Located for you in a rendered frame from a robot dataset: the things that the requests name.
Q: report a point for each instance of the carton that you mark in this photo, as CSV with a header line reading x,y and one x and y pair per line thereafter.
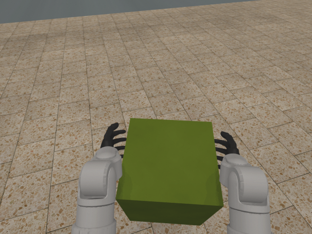
x,y
169,172

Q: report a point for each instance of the left robot forearm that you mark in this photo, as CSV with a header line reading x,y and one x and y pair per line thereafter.
x,y
97,193

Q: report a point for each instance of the right robot forearm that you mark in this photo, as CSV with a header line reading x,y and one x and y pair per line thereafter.
x,y
248,196

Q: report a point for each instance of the robot left hand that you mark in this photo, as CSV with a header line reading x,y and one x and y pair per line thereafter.
x,y
110,134

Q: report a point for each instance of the robot right hand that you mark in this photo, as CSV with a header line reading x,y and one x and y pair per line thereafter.
x,y
230,144

